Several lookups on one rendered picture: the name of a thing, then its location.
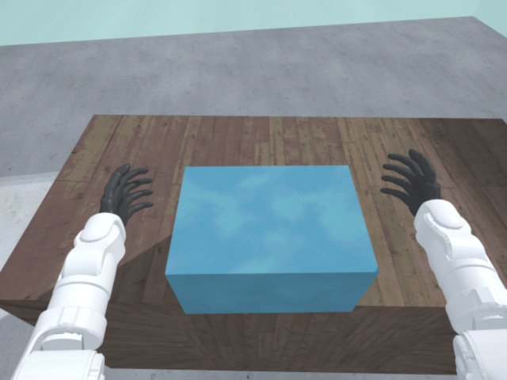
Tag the left robot upper arm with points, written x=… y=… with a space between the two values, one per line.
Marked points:
x=63 y=365

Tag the robot left hand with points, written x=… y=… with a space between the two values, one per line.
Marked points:
x=116 y=199

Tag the robot right hand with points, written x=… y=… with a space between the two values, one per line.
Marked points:
x=421 y=185

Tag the robot right forearm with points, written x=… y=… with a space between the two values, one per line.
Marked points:
x=476 y=297

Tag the carton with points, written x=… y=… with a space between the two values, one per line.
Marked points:
x=269 y=239

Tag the pedestal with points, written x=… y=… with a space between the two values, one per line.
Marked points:
x=399 y=326

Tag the robot left forearm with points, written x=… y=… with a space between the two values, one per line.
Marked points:
x=75 y=317

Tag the right robot upper arm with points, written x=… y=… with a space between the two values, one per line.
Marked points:
x=481 y=354

